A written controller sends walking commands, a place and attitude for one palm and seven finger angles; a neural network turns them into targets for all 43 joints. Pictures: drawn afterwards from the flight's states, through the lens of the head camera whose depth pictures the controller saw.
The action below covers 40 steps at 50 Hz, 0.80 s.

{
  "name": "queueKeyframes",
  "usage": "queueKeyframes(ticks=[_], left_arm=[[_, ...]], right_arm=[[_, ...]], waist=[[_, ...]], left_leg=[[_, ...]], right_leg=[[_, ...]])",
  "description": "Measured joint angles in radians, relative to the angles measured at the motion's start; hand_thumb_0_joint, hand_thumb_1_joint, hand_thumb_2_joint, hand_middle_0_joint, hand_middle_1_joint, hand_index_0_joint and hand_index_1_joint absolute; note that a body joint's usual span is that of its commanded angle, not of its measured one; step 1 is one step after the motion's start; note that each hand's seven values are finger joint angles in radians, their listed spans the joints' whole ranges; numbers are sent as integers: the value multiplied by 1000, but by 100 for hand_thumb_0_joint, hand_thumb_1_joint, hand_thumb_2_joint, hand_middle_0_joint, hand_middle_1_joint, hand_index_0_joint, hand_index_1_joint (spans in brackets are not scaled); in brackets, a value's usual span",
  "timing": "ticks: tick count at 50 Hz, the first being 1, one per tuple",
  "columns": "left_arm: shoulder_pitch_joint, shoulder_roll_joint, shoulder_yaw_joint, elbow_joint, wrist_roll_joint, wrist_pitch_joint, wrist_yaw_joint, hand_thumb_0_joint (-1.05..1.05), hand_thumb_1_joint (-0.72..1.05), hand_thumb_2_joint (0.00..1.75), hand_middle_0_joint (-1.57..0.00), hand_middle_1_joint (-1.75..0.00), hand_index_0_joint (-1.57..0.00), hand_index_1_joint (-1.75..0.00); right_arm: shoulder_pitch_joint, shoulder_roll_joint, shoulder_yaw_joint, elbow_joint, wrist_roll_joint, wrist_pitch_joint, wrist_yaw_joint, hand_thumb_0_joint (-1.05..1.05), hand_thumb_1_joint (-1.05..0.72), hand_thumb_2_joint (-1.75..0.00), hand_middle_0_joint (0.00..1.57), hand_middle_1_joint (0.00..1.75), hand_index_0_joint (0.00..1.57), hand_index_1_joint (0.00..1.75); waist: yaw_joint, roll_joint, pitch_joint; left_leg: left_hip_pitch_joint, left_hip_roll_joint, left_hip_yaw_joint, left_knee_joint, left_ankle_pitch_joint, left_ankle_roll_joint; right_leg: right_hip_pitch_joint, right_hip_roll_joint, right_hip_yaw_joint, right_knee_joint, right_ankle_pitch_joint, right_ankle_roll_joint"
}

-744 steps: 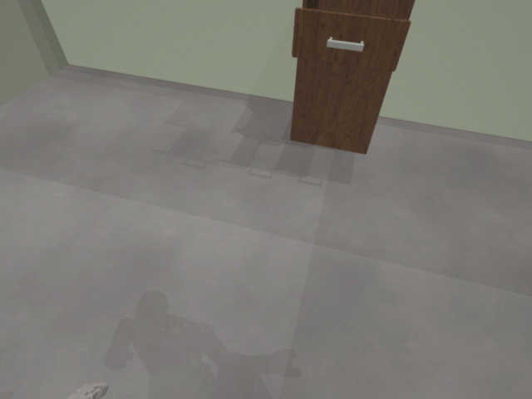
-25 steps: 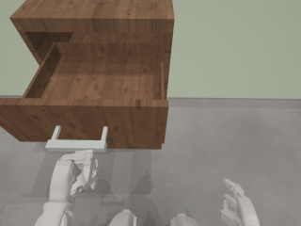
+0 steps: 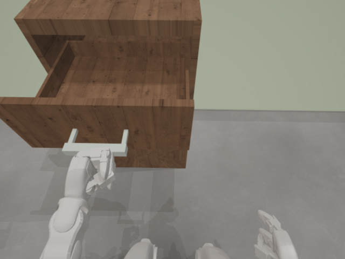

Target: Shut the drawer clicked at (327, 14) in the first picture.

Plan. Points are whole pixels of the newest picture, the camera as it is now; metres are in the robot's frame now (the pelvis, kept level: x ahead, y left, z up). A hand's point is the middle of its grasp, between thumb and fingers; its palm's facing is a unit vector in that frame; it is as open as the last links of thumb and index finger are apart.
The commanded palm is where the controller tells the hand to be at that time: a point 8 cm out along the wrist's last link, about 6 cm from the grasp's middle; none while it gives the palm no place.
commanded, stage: push the drawer shut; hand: left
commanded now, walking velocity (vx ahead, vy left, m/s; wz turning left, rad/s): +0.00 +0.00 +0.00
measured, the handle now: (97, 141) +0.37 +0.19 +0.06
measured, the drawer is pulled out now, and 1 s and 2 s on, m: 0.25 0.12 0.00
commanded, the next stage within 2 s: none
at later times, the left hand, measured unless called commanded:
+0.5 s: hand (117, 144) +0.36 +0.14 +0.06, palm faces -0.02 -1.00 -0.04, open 3.0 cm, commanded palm +0.34 +0.20 +0.06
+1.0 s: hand (122, 122) +0.42 +0.14 +0.06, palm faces +0.01 -1.00 -0.05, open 3.0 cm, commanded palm +0.41 +0.20 +0.06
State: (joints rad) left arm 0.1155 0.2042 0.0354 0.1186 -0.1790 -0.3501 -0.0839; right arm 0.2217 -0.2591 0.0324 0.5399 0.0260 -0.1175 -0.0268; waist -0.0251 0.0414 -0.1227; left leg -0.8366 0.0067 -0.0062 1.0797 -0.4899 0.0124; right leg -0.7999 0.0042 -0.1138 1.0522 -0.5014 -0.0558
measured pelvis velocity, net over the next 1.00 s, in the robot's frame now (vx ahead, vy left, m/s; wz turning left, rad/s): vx -0.01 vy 0.01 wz -0.03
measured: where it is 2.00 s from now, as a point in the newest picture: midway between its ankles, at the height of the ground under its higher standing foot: outside the picture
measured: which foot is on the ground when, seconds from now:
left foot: down 0.00-1.00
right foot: down 0.00-1.00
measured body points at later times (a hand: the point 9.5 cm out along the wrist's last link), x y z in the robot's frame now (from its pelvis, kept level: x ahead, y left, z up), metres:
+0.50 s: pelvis +0.00 +0.01 +0.01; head +0.07 +0.01 +0.45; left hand +0.35 +0.20 +0.06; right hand +0.13 -0.24 -0.10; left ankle +0.02 +0.11 -0.66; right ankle +0.01 -0.09 -0.66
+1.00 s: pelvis -0.01 +0.01 +0.00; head +0.09 +0.01 +0.44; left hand +0.41 +0.20 +0.06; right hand +0.08 -0.25 -0.11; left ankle +0.02 +0.11 -0.66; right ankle +0.01 -0.09 -0.66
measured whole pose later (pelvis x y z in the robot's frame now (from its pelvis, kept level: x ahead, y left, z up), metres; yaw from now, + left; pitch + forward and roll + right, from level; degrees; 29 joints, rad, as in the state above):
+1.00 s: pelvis -0.01 +0.01 +0.00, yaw -2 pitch +17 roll -1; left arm -0.49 0.24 0.17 0.74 -0.12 -0.42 -0.03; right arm 0.28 -0.26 0.03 0.62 0.01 -0.02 0.00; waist -0.09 0.02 -0.11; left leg -0.88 0.01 0.03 1.04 -0.46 0.03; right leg -0.85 0.01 -0.08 1.02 -0.46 -0.04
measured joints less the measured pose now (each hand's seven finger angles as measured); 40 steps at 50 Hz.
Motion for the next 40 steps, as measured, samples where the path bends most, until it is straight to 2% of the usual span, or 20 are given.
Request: queueKeyframes(ticks=[16,27,40], left_arm=[[-220,-7,25,204,13,9,30,-1,78,88,-140,-160,-140,-160],[-331,-10,38,311,36,-17,59,-2,80,89,-140,-160,-140,-160],[-475,4,84,469,48,-35,66,-1,80,90,-140,-160,-140,-160]], right_arm=[[13,-1,2,27,-1,26,11,1,-90,-90,21,30,20,29],[34,1,-3,49,-6,58,21,1,-90,-90,21,30,20,29],[47,3,-6,68,-10,82,28,1,-90,-90,21,30,20,29]], waist=[[-18,-8,7],[-28,-17,10],[-44,-15,8]], left_leg=[[13,-4,19,-35,21,14],[3,-6,30,-40,23,20],[-16,-2,34,-41,26,20]], right_leg=[[7,-4,19,-34,27,15],[-7,-5,30,-37,32,21],[-28,-1,35,-38,37,21]])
